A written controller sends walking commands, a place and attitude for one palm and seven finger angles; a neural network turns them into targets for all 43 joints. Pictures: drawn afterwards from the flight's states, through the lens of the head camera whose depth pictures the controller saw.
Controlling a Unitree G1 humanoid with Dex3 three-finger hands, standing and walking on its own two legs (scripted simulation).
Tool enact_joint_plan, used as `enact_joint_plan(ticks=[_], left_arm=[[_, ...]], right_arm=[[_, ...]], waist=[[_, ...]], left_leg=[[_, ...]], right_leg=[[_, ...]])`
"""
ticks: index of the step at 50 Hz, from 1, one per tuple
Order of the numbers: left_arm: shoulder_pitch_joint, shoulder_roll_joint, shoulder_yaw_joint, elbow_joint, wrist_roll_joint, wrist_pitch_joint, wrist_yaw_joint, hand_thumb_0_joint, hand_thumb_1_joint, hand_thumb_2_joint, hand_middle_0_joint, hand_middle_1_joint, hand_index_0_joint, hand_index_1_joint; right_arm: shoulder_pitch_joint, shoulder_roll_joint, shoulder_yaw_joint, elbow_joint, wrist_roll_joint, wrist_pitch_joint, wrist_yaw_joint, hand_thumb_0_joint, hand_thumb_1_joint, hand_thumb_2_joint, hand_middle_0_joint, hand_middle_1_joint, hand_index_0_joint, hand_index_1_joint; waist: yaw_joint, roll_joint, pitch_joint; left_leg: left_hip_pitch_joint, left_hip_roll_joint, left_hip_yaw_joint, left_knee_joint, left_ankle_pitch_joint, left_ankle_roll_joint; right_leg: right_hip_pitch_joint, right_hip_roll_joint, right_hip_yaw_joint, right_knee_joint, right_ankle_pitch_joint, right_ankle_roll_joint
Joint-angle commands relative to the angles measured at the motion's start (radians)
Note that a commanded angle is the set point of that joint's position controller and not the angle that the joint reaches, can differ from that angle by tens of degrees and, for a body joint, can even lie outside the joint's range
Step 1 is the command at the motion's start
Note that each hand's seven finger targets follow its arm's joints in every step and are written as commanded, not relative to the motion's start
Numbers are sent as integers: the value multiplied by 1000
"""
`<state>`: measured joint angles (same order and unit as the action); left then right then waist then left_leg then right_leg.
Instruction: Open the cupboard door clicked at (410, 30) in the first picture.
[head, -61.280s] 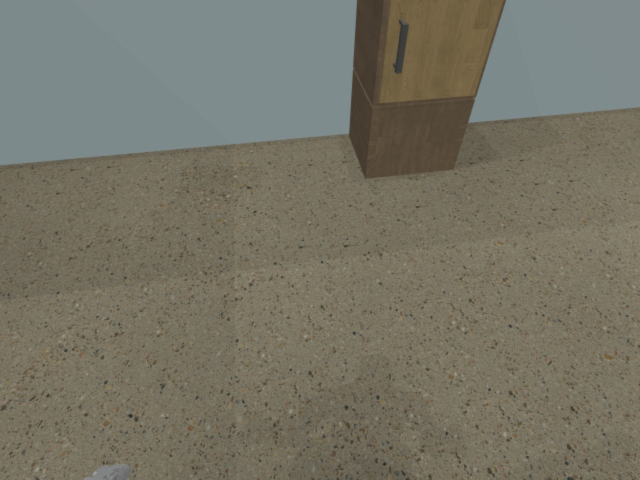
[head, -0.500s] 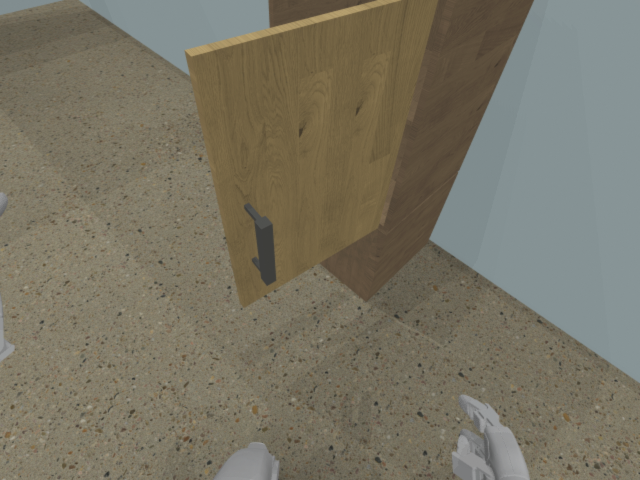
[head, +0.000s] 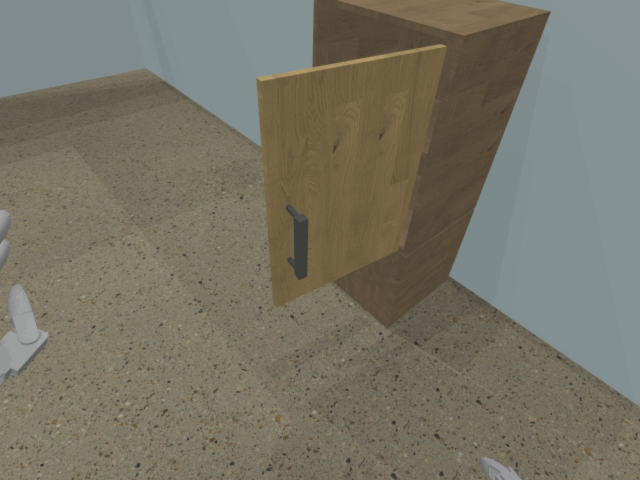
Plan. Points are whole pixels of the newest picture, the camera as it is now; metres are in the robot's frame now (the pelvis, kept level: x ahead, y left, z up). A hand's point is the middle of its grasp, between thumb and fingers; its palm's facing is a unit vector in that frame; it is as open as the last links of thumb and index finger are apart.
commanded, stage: stop stepping back and stand still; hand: left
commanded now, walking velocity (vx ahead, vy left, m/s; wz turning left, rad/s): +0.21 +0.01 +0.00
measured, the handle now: (295, 242) +0.63 +0.11 -0.11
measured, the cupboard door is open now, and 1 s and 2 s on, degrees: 81 81 81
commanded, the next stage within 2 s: let the arm hang, fingers relaxed in 0.28 s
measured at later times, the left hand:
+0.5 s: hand (104, 411) +0.19 +0.28 +0.00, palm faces +0.28 -0.86 -0.42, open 7.4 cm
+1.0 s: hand out of the picture -0.04 +0.22 -0.17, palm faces +0.07 -0.97 -0.22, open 7.3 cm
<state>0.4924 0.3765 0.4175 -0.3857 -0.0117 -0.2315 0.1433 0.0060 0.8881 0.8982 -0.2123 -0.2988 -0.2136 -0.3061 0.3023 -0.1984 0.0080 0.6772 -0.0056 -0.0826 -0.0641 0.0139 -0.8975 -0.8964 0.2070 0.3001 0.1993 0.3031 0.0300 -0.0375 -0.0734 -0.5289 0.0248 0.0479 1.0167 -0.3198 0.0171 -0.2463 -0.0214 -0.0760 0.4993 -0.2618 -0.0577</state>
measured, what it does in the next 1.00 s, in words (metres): steps on the spot: left foot, then right foot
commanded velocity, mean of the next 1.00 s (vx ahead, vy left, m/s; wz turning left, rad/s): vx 0.03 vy -0.03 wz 0.00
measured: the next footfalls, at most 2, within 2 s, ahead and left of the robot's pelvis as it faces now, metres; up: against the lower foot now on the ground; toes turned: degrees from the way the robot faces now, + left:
left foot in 0.12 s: +0.06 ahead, +0.15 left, +0.00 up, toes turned +8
right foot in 0.36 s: +0.05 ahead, -0.08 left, +0.00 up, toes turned -4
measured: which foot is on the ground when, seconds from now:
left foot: up 0.00-0.10, down 0.12-1.00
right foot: down 0.00-0.12, up 0.14-0.34, down 0.36-1.00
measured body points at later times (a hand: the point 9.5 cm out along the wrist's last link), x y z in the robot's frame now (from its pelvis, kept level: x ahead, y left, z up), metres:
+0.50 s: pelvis -0.01 +0.02 -0.02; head -0.02 +0.00 +0.43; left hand +0.17 +0.32 +0.03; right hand +0.13 -0.20 -0.15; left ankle +0.01 +0.14 -0.72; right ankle +0.01 -0.08 -0.74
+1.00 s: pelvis +0.01 +0.04 +0.00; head +0.03 +0.03 +0.45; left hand -0.04 +0.27 -0.15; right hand +0.00 -0.18 -0.16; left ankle +0.02 +0.14 -0.74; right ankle +0.01 -0.08 -0.74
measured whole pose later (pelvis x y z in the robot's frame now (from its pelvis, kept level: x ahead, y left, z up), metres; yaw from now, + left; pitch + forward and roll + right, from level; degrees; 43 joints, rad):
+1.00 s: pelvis +0.01 +0.04 +0.00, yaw +3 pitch -1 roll +0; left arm 0.33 0.17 0.01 1.16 0.01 0.01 0.02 -0.01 0.93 0.90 -0.20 -0.30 -0.20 -0.30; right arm 0.28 -0.14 0.01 1.14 -0.02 0.02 -0.02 0.01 -0.90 -0.90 0.20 0.30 0.20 0.30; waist 0.00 0.02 0.06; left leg -0.19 0.02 0.10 0.40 -0.19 0.02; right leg -0.15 -0.04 -0.12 0.40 -0.22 -0.01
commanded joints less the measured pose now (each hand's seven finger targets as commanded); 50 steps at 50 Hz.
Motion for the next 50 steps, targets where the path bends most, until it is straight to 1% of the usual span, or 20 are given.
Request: enact_joint_plan(ticks=[1, 4, 6, 7, 9, 11, 15, 16, 17, 18, 19, 20, 24, 25, 27, 28, 30, 35, 38, 50], left_arm=[[-194, 212, 50, -249, 7, -38, 34, 0, 900, 900, -200, -300, -200, -300], [-163, 224, 92, -332, -3, -42, 52, 0, 900, 900, -200, -300, -200, -300], [-145, 225, 120, -399, -8, -57, 61, 0, 900, 900, -200, -300, -200, -300], [-128, 247, 150, -361, -6, -65, 59, 0, 900, 900, -200, -300, -200, -300], [-58, 244, 174, -304, -4, -57, 42, 0, 900, 900, -200, -300, -200, -300], [-16, 219, 158, -315, -1, -57, 34, 0, 900, 900, -200, -300, -200, -300], [14, 190, 120, -271, -12, -29, 36, 0, 900, 900, -200, -300, -200, -300], [15, 197, 120, -245, -10, -20, 36, 0, 900, 900, -200, -300, -200, -300], [-8, 199, 114, -244, -10, -16, 35, 0, 900, 900, -200, -300, -200, -300], [-33, 237, 136, -242, -12, -11, 39, 0, 900, 900, -200, -300, -200, -300], [-29, -13, -279, 477, 79, 173, -109, 0, 900, 900, -200, -300, -200, -300], [-37, -50, -275, 526, 61, 219, -126, 0, 900, 900, -200, -300, -200, -300], [-175, -57, -312, 703, 49, 233, -125, 0, 900, 900, -200, -300, -200, -300], [-193, -52, -322, 770, 45, 233, -124, 0, 900, 900, -200, -300, -200, -300], [-209, -69, -347, 894, 34, 240, -130, 0, 900, 900, -200, -300, -200, -300], [-208, -86, -356, 948, 36, 245, -127, 0, 900, 900, -200, -300, -200, -300], [-229, -70, -359, 1082, 34, 250, -128, 0, 900, 900, -200, -300, -200, -300], [-173, -98, -363, 1294, 26, 218, -125, 0, 900, 900, -200, -300, -200, -300], [-185, -97, -381, 1368, 22, 210, -123, 0, 900, 900, -200, -300, -200, -300], [-133, -133, -403, 1518, 19, 219, -108, 0, 900, 900, -200, -300, -200, -300]], right_arm=[[-167, -110, -44, -169, -8, -98, -50, 0, -900, -900, 200, 300, 200, 300], [-137, -108, -39, -178, -12, -114, -61, 0, -900, -900, 200, 300, 200, 300], [-123, -138, -50, -206, 2, -118, -56, 0, -900, -900, 200, 300, 200, 300], [-125, -116, -49, -184, -5, -120, -51, 0, -900, -900, 200, 300, 200, 300], [-148, -110, -56, -171, -1, -124, -28, 0, -900, -900, 200, 300, 200, 300], [-147, -108, -53, -163, 4, -135, -15, 0, -900, -900, 200, 300, 200, 300], [-140, -126, -50, -178, 2, -116, -14, 0, -900, -900, 200, 300, 200, 300], [-147, -120, -46, -181, 3, -109, -16, 0, -900, -900, 200, 300, 200, 300], [-142, -114, -47, -185, 2, -100, -15, 0, -900, -900, 200, 300, 200, 300], [-138, -103, -45, -186, 0, -93, -14, 0, -900, -900, 200, 300, 200, 300], [-175, -130, -66, -2, 0, -71, 74, 0, -900, -900, 200, 300, 200, 300], [-98, -83, -66, 13, 0, -12, 70, 0, -900, -900, 200, 300, 200, 300], [-58, -85, -52, 15, -21, 74, 72, 0, -900, -900, 200, 300, 200, 300], [-52, -92, -52, 38, -26, 84, 72, 0, -900, -900, 200, 300, 200, 300], [-49, -128, -44, 87, -38, 80, 73, 0, -900, -900, 200, 300, 200, 300], [-74, -161, -40, 109, -46, 78, 69, 0, -900, -900, 200, 300, 200, 300], [-118, -158, -31, 161, -40, 81, 60, 0, -900, -900, 200, 300, 200, 300], [-61, -58, -23, 270, -27, 80, 46, 0, -900, -900, 200, 300, 200, 300], [-13, -58, -24, 330, -20, 81, 42, 0, -900, -900, 200, 300, 200, 300], [37, -33, -16, 454, -13, 80, 31, 0, -900, -900, 200, 300, 200, 300]], waist=[[-32, -106, 92], [-46, 16, 30], [-49, 354, 26], [-63, 316, 46], [-53, 241, 87], [-36, 268, 97], [-38, 221, 69], [-38, 172, 75], [-42, 59, 89], [-45, -97, 90], [-64, -138, 52], [-56, -144, -3], [-54, -299, 89], [-58, -280, 91], [-55, -25, 75], [-34, 74, 72], [-25, 222, 140], [-31, 209, 48], [-43, 90, 48], [-38, 11, 135]], left_leg=[[224, 12, 76, -316, -53, 16], [391, -4, 70, -572, -100, 25], [502, 294, -397, -771, -157, 144], [419, 368, -497, -829, -151, 206], [248, 343, -393, -828, -246, 204], [179, 262, -212, -802, -198, 148], [74, 203, -88, -694, -233, 78], [40, 166, -46, -628, -252, 52], [14, 99, -5, -479, -213, 22], [-19, 23, 35, -287, -171, -7], [-57, 53, 2, -124, -212, -28], [37, 58, -48, -103, -246, -32], [107, -16, 30, -296, -109, -21], [188, -17, 20, -372, -17, -17], [307, 87, -124, -524, 325, 29], [245, 163, -197, -588, 266, 65], [95, 163, -225, -715, -48, 65], [246, 67, -64, -648, 42, 5], [325, 81, -57, -644, 145, 3], [350, 92, -44, -698, 171, 10]], right_leg=[[-200, -232, 250, -312, -487, -91], [-134, -128, 169, -108, -394, -39], [-320, 36, -12, 333, -267, 57], [-343, 20, 36, 496, -277, 61], [-272, -41, 86, 512, -201, 61], [-154, -30, 23, 367, -117, 66], [120, 41, -67, 81, -106, 67], [163, 27, -30, 3, -113, 54], [148, -32, 108, -108, -152, 13], [99, -185, 354, -215, -182, -61], [-20, -384, 332, -112, 306, -101], [-43, -322, 287, -75, 303, -119], [17, -212, 89, -13, 485, -83], [-15, -196, 79, -16, 411, -58], [-99, -111, 38, 58, 132, 20], [-53, -58, 26, 52, -60, 45], [36, -39, 32, 19, -114, 42], [90, -103, 99, -158, 30, 8], [74, -110, 79, -186, 83, 12], [54, -101, 64, -189, 80, 26]])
